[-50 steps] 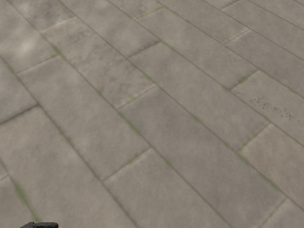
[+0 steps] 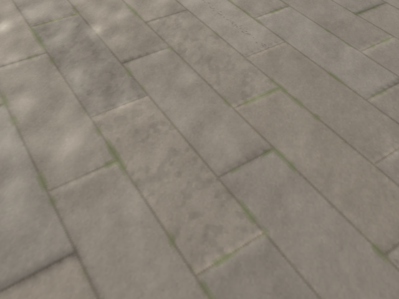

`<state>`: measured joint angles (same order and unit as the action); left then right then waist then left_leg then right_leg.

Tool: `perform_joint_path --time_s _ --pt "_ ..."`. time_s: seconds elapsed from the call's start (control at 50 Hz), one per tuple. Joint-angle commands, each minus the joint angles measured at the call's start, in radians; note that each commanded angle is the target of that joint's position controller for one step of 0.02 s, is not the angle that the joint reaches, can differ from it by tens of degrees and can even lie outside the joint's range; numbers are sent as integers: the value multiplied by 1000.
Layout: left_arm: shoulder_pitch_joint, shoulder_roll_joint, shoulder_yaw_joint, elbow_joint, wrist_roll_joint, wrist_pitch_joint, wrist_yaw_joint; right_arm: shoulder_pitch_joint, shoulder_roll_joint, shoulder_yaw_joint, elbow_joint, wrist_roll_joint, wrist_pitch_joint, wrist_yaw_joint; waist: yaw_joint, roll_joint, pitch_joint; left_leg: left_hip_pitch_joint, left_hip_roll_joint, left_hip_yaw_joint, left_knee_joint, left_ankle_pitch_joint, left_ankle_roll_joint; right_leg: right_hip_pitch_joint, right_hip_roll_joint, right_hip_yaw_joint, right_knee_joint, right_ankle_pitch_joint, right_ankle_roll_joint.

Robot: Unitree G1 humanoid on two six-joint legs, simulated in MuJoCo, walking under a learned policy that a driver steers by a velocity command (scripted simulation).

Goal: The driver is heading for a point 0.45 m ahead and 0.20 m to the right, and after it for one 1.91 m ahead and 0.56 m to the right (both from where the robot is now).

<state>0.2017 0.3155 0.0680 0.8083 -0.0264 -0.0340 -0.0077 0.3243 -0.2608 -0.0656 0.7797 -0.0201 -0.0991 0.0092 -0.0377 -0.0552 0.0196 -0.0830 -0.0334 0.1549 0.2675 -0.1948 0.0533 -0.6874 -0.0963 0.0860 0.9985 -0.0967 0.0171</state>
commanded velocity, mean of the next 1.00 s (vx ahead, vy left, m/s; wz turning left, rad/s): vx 0.50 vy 0.00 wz -0.53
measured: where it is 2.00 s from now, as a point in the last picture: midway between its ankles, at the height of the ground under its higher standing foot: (295, 168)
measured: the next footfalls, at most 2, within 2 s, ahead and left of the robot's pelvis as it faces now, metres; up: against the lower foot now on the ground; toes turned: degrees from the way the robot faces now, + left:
right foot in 0.26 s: +0.30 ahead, -0.15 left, +0.00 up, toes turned -12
left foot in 0.74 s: +0.63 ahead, -0.03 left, +0.00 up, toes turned -29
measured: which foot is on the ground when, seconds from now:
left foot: down 0.00-0.28, up 0.30-0.72, down 0.74-1.00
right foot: up 0.00-0.24, down 0.26-0.74, up 0.76-1.00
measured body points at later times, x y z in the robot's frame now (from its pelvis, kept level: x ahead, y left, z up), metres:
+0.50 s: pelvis +0.28 -0.07 +0.00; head +0.31 -0.09 +0.45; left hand +0.44 +0.18 -0.11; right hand +0.37 -0.38 -0.09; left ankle +0.40 +0.10 -0.67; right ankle +0.26 -0.14 -0.75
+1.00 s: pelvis +0.55 -0.11 +0.00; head +0.58 -0.11 +0.45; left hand +0.84 +0.03 -0.10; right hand +0.44 -0.37 -0.12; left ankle +0.59 -0.01 -0.75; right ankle +0.52 -0.28 -0.68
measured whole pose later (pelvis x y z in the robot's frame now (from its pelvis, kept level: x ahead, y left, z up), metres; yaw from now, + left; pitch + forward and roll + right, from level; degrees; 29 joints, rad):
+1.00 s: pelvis +0.55 -0.11 +0.00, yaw -34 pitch +1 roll +1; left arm 0.20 0.31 0.07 0.66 -0.02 -0.02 0.00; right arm 0.33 -0.26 -0.06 0.81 0.00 -0.10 0.02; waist -0.06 -0.05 0.02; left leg -0.14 -0.03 0.08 0.31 -0.20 0.04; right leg -0.63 -0.06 0.08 1.00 -0.24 0.00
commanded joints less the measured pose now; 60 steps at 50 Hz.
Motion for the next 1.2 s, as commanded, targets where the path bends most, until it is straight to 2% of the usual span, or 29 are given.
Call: perform_joint_path --time_s 0.02,0.1,0.16,0.22,0.24,0.26,0.28,0.3,0.32,0.34,0.36,0.38,0.4,0.46,0.56,0.66,0.7,0.72,0.74,0.76,0.78,0.8,0.82,0.84,0.9,1.02,1.12,1.16,1.2 --pt "-18 16 0 -59 6 -9 -15 -83 -136 -31 -63 2 -20 -14 26 106 33 -29 264 -73 -154 257 119 5 -18 5 -149 157 -1" --pt "-158 -3 -14 -120 8 -11 -40 -14 -170 -44 -21 17 0 -24 -30 77 83 73 301 -14 -144 282 110 -24 -10 -62 -300 171 -29" --pt "-214 4 -14 -167 6 -12 -58 14 -187 -51 3 31 26 -26 -38 87 88 185 327 16 -74 407 95 -44 9 -110 -357 63 -64" --pt "-132 51 12 -179 3 -5 -64 -9 -228 -61 -2 39 50 -37 34 145 -8 221 322 57 139 895 61 143 107 -201 -359 -89 -123" --pt "-17 92 36 -156 -1 -3 -59 -21 -236 -62 -5 41 58 -41 102 148 -74 186 302 73 305 971 42 300 149 -215 -384 -99 -153" --pt "149 154 70 -116 -1 2 -43 -32 -227 -55 -12 43 57 -45 191 117 -158 42 261 90 542 852 2 573 166 -173 -458 -36 -196" --pt "231 254 95 -97 -3 13 -18 13 -123 -23 -45 6 42 -42 164 -89 -238 -318 161 82 886 169 -53 896 -57 198 -468 -21 -294" --pt "196 288 90 -136 3 -5 -25 38 -69 5 -88 12 2 -28 104 -176 -389 -613 -34 -146 1148 -423 -87 1102 -250 763 -640 -172 -485" --pt "200 196 66 -135 7 -15 -29 -88 -160 -16 -107 50 -30 -11 170 -44 -337 -726 32 -268 1165 -358 -66 1081 -228 679 -701 -189 -424" --pt "162 155 55 -131 6 -25 -28 -135 -162 -13 -127 65 -46 -6 148 -19 -205 -747 74 -252 1094 -269 -44 950 -188 521 -703 -139 -382" --pt "91 128 47 -140 3 -28 -27 -135 -150 -12 -113 43 -50 -14 93 62 -126 -693 118 -246 994 -202 -43 794 -138 410 -706 -47 -340" --pt "38 92 36 -155 8 -30 -23 -129 -165 -22 -105 19 -44 -19 60 52 -85 -625 143 -245 917 -161 -53 680 -104 334 -720 58 -323" --pt "14 82 30 -172 19 -29 -18 -110 -165 -26 -102 13 -31 -17 32 31 -73 -565 153 -247 889 -133 -63 604 -84 302 -744 114 -321" --pt "24 114 39 -169 16 -34 -2 -115 -125 -17 -112 3 -3 -18 17 28 -52 -524 142 -213 758 -69 -110 483 -52 221 -773 237 -326" --pt "90 141 48 -146 4 -19 21 -309 -78 8 -159 12 -7 -6 93 -21 -20 -429 64 -190 368 250 -134 404 27 149 -752 88 -247" --pt "141 133 48 -126 -2 -7 27 -345 -140 -13 -178 31 -26 13 93 -54 -24 -373 44 -244 235 203 -96 517 -37 298 -644 -30 -214" --pt "117 122 47 -133 2 -2 27 -256 -160 -27 -156 31 -35 12 37 -77 -40 -261 41 -227 197 142 -57 524 -30 327 -565 -6 -187" --pt "116 86 35 -140 7 -4 25 -161 -185 -42 -136 21 -40 5 -10 -62 -101 -105 67 -235 180 131 -24 493 20 295 -447 25 -156" --pt "134 21 10 -156 24 -6 21 -20 -238 -56 -125 5 -41 -3 -61 60 -241 142 237 -400 186 51 35 382 89 206 -165 -121 -118" --pt "274 -27 -6 -191 -10 -17 20 50 -318 -73 -90 -7 -28 3 9 409 -337 414 449 -892 68 -200 202 28 214 85 155 -513 -57" --pt "261 85 12 -161 -22 -17 24 25 -221 -55 -104 17 -24 8 -16 304 -268 374 456 -969 18 -434 193 -96 128 110 288 -469 -42" --pt "151 140 29 -171 -13 -10 24 -18 -160 -38 -114 21 -18 3 -43 206 -149 263 410 -795 11 -393 147 -119 95 89 315 -374 -37" --pt "100 132 30 -180 -1 -5 26 -65 -141 -28 -117 12 -12 1 -29 140 -88 151 365 -655 5 -245 121 -84 61 60 297 -302 -31" --pt "68 120 32 -192 9 -4 23 -92 -118 -21 -108 9 -8 0 -15 135 -38 69 325 -556 -13 -126 115 -65 36 60 251 -255 -28" --pt "82 49 21 -193 -1 3 11 -82 -100 -14 -75 9 -19 2 16 170 -19 -29 268 -401 -74 23 124 20 13 37 160 -211 -28" --pt "-48 5 -5 -224 15 -11 -5 -59 -163 -29 -18 28 -15 3 3 121 8 -2 265 -248 -127 215 153 0 0 -11 -172 -1 -14" --pt "-206 -3 -16 -263 6 -31 -29 34 -200 -32 39 44 9 1 -52 124 42 45 273 -191 -110 248 131 76 29 -83 -383 77 -28" --pt "-231 14 -11 -279 3 -33 -34 51 -210 -34 60 51 21 0 -43 140 49 102 302 -196 -81 304 119 88 41 -89 -429 22 -53" --pt "-172 46 4 -268 10 -35 -36 37 -229 -38 70 56 33 -6 13 156 9 131 303 -172 16 525 97 210 79 -118 -479 -23 -90"
Over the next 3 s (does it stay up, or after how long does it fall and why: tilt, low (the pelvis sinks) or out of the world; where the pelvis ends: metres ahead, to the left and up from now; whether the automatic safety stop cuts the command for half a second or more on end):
stays up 1.55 -0.39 0.00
